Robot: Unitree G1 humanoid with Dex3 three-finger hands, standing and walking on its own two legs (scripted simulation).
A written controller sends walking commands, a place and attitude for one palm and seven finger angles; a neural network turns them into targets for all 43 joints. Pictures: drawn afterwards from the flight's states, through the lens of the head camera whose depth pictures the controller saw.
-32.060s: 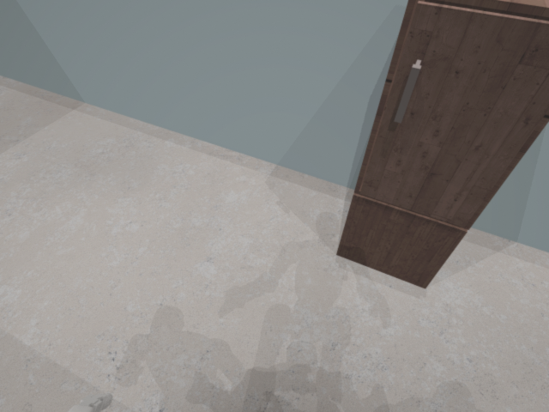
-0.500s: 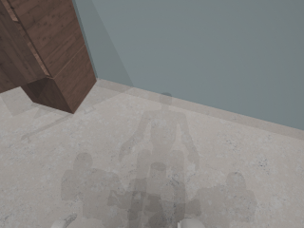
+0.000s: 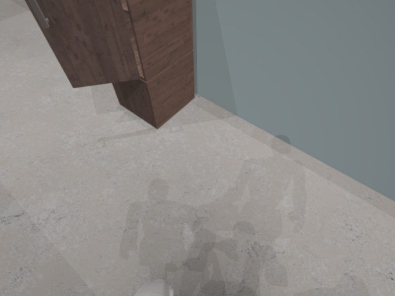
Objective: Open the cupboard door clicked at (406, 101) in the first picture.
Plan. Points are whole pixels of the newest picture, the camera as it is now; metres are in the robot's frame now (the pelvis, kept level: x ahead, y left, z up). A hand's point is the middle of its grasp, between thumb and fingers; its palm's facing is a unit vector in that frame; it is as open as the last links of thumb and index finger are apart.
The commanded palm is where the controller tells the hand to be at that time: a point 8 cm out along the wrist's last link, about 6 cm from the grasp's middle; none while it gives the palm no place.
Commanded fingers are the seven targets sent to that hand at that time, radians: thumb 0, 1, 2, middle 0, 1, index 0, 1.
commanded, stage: turn to face it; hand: left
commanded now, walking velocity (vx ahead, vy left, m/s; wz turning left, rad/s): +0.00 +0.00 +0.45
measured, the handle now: (37, 5) +1.02 +0.67 +0.06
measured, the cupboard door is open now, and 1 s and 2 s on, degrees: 51 51 51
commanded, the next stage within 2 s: take the last steps up to it in 0.54 s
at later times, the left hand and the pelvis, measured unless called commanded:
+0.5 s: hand out of the picture +0.06 +0.22 -0.16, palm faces +0.17 -0.96 -0.23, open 7.4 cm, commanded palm none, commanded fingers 0.00 0.90 0.90 -0.20 -0.30 -0.20 -0.30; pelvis +0.00 +0.01 +0.00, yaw +9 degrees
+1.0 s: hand out of the picture -0.07 +0.17 -0.16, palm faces +0.43 -0.87 -0.22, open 7.3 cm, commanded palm none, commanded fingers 0.00 0.90 0.90 -0.20 -0.30 -0.20 -0.30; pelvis +0.03 +0.02 +0.01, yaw +21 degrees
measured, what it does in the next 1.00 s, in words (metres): steps on the spot, turning left: left foot, then right foot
